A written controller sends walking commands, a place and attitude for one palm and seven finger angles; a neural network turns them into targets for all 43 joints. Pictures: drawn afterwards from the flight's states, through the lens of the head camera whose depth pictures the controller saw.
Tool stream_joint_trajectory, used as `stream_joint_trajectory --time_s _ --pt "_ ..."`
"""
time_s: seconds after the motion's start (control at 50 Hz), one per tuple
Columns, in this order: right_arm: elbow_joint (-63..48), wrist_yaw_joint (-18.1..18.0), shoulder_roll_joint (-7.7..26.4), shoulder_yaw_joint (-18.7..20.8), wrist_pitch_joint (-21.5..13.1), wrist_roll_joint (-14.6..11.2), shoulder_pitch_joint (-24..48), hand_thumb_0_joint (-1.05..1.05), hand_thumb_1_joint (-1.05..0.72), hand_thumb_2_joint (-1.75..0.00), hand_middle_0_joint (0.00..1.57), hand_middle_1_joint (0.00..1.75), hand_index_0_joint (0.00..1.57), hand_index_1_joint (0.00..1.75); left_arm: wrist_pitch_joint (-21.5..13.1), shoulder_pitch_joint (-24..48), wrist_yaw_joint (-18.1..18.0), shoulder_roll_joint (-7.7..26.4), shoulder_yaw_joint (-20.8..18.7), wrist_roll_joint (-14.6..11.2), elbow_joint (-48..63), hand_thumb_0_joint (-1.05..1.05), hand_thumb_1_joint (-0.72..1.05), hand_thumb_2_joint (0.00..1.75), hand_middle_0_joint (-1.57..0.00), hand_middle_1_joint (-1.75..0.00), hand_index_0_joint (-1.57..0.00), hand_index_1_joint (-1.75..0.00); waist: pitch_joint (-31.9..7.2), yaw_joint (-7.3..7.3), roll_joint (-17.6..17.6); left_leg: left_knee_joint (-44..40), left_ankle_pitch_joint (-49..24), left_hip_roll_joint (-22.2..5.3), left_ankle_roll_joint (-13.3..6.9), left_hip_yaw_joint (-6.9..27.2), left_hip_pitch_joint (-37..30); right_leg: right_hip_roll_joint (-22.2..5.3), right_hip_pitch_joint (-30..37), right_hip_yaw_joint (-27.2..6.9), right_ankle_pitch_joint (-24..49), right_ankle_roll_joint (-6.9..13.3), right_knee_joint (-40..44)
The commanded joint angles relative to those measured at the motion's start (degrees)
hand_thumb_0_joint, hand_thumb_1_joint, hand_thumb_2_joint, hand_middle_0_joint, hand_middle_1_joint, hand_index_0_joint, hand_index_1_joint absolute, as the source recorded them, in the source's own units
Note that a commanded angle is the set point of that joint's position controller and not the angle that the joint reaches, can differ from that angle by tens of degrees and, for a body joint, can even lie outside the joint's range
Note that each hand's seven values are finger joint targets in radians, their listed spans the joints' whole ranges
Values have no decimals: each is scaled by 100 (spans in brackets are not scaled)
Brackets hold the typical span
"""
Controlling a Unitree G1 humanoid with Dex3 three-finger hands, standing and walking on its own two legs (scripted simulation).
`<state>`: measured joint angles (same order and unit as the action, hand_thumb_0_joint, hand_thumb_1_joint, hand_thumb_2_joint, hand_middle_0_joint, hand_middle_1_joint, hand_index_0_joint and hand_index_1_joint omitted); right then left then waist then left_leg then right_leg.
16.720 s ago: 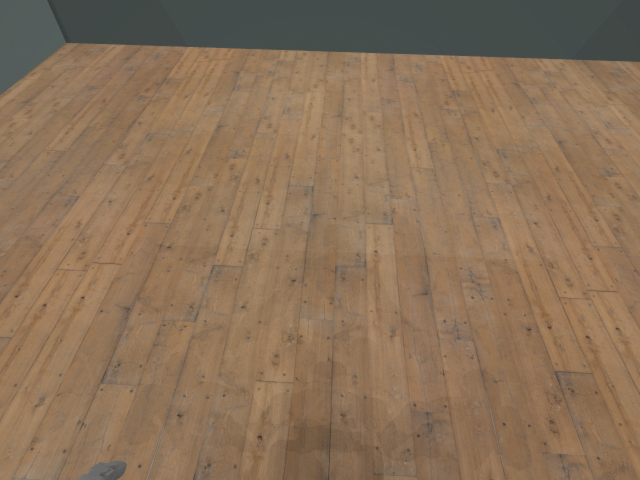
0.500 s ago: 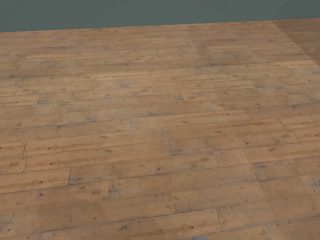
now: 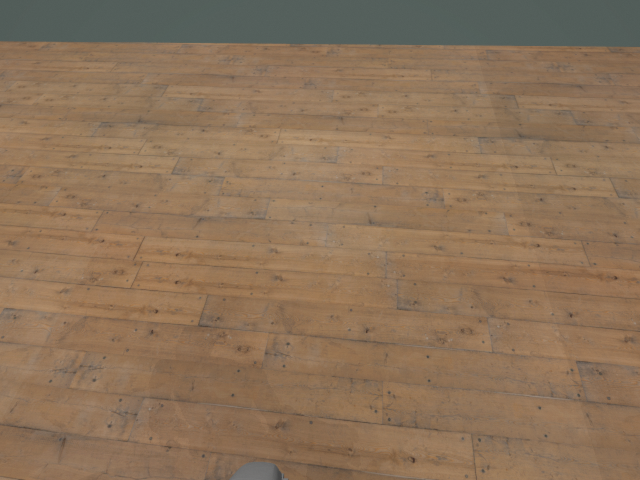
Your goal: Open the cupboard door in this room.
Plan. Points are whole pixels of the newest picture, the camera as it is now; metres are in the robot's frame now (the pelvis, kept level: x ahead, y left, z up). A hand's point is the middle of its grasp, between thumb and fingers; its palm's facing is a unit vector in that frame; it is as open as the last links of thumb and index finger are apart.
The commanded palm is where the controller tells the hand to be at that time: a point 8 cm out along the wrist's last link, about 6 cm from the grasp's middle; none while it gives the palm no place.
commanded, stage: turn or walk to find it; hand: left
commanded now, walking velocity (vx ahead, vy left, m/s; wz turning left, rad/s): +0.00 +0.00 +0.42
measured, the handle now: out of the picture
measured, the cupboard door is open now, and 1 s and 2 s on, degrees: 0 0 0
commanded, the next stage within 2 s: none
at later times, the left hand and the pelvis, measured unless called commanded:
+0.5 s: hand out of the picture +0.02 +0.27 -0.16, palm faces +0.23 -0.94 -0.24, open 7.4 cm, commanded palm none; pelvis -0.02 +0.05 +0.00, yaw +11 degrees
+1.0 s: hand out of the picture -0.06 +0.19 -0.16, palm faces +0.45 -0.86 -0.26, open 7.4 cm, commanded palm none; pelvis -0.04 -0.01 +0.00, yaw +26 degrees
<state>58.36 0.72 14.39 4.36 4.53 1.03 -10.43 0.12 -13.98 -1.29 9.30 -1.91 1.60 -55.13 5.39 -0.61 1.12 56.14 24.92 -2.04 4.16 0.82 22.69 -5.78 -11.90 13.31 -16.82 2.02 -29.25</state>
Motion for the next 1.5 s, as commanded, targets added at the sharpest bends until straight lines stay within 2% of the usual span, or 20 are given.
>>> stream_joint_trajectory --time_s 0.0,0.08,0.1,0.12,0.14,0.26,0.46,0.6,0.62,0.66,0.74,0.82,1.0,1.08,1.1,1.12,1.14,1.18,1.28,1.48 --pt "-593 -22 163 -82 -228 -59 522 0 -90 -90 20 30 20 30 -54 -490 -52 1390 -350 22 112 0 90 90 -20 -30 -20 -30 -720 -304 -1228 -1062 251 51 -111 -400 155 -1526 1049 -1093 3227 659 633" --pt "-517 -35 266 -78 -319 -50 60 0 -90 -90 20 30 20 30 2 -220 -35 1404 -385 -26 85 0 90 90 -20 -30 -20 -30 -831 23 -1078 -2776 -848 28 -247 -585 -1014 -1428 420 -693 2425 243 37" --pt "-474 -23 501 -20 -378 -38 -139 0 -90 -90 20 30 20 30 40 -204 -17 1292 -362 -79 109 0 90 90 -20 -30 -20 -30 -962 172 -415 -3425 -1667 -239 -368 -245 -1791 -1199 -164 -426 1819 -60 -621" --pt "-516 -39 1075 111 -417 15 -277 0 -90 -90 20 30 20 30 80 -304 15 953 -314 -111 276 0 90 90 -20 -30 -20 -30 -984 227 1236 -3622 -3281 -1581 -930 1494 -2537 -446 -1571 -137 -514 -499 -1714" --pt "-440 -93 1337 162 -362 -5 -579 0 -90 -90 20 30 20 30 125 79 3 806 -182 -66 461 0 90 90 -20 -30 -20 -30 -875 418 1479 -3720 -4583 -2204 -1487 1934 -2311 -167 -1920 -518 -2089 -598 -2562" --pt "-616 -202 813 2 -440 -25 119 0 -90 -90 20 30 20 30 185 150 63 949 -267 -73 137 0 90 90 -20 -30 -20 -30 -548 37 562 -3745 -4021 -1153 -1237 881 -1696 -94 -1810 -1166 -620 -672 -3573" --pt "-562 -171 804 134 -406 28 -383 0 -90 -90 20 30 20 30 160 795 27 827 -211 -87 527 0 90 90 -20 -30 -20 -30 -640 285 686 -3630 -3805 -1129 -1469 1611 -1858 125 -1657 -1224 -896 -733 -2379" --pt "-646 -147 745 176 -342 17 -151 0 -90 -90 20 30 20 30 54 202 -15 819 -211 -140 440 0 90 90 -20 -30 -20 -30 -893 -36 608 -3122 -3289 -714 -1162 1847 -822 405 172 -1051 185 -554 108" --pt "-653 -127 620 159 -348 -19 -156 0 -90 -90 20 30 20 30 8 13 -36 970 -238 -117 396 0 90 90 -20 -30 -20 -30 -929 -128 261 -2835 -2565 -457 -909 1694 -307 149 843 -1231 633 -499 786" --pt "-858 -81 188 104 -346 -43 -194 0 -90 -90 20 30 20 30 -39 -106 -82 1664 -360 -10 462 0 90 90 -20 -30 -20 -30 -758 -201 -1576 -791 709 653 -294 299 1042 -2114 1171 -3096 1275 460 1341" --pt "-435 -14 340 191 -109 52 -507 0 -90 -90 20 30 20 30 -53 747 -62 1052 -255 -88 695 0 90 90 -20 -30 -20 -30 -142 238 -847 1368 -226 189 -216 421 884 -1276 -215 -1879 540 405 1450" --pt "-385 6 298 151 -92 41 -496 0 -90 -90 20 30 20 30 -110 397 -73 989 -253 -69 584 0 90 90 -20 -30 -20 -30 -270 122 -1039 1352 -503 30 -41 228 870 -1225 85 -1451 1087 398 1340" --pt "-554 -19 128 -31 -217 -47 288 0 -90 -90 20 30 20 30 -52 -371 -45 1393 -371 23 182 0 90 90 -20 -30 -20 -30 -654 -283 -1309 -933 280 48 -61 -361 250 -1490 927 -1142 2864 629 709" --pt "-504 -40 202 -41 -312 -57 -93 0 -90 -90 20 30 20 30 8 -154 -37 1433 -406 -13 134 0 90 90 -20 -30 -20 -30 -815 26 -1165 -2678 -718 104 -190 -592 -916 -1411 398 -793 2402 261 82" --pt "-461 -28 400 3 -370 -45 -305 0 -90 -90 20 30 20 30 49 -123 -24 1338 -394 -68 152 0 90 90 -20 -30 -20 -30 -924 186 -616 -3412 -1476 -86 -271 -393 -1673 -1230 -147 -527 1798 -29 -493" --pt "-496 -42 988 128 -422 8 -446 0 -90 -90 20 30 20 30 99 -206 5 1004 -348 -108 300 0 90 90 -20 -30 -20 -30 -978 259 995 -3761 -2595 -1337 -729 1273 -2355 -510 -1417 -202 -162 -452 -1614" --pt "-487 -65 1370 208 -363 4 -612 0 -90 -90 20 30 20 30 140 50 13 768 -225 -67 487 0 90 90 -20 -30 -20 -30 -821 379 1629 -3878 -3749 -2164 -1311 1959 -2136 -172 -1980 -480 -2010 -586 -2479" --pt "-433 -194 1138 158 -366 31 -428 0 -90 -90 20 30 20 30 234 528 -18 867 -254 -59 439 0 90 90 -20 -30 -20 -30 -540 403 1298 -3868 -3391 -1827 -1429 1801 -1586 -163 -2062 -1134 -1589 -581 -3313" --pt "-614 -196 817 36 -448 -14 74 0 -90 -90 20 30 20 30 177 167 81 937 -263 -67 166 0 90 90 -20 -30 -20 -30 -611 72 646 -3732 -3856 -1092 -1242 918 -1716 -57 -1836 -1156 -584 -691 -3417" --pt "-632 -165 844 147 -374 47 -206 0 -90 -90 20 30 20 30 144 652 28 778 -199 -106 528 0 90 90 -20 -30 -20 -30 -667 236 745 -3552 -3681 -1110 -1452 1720 -1612 213 -1321 -1184 -956 -671 -1847"
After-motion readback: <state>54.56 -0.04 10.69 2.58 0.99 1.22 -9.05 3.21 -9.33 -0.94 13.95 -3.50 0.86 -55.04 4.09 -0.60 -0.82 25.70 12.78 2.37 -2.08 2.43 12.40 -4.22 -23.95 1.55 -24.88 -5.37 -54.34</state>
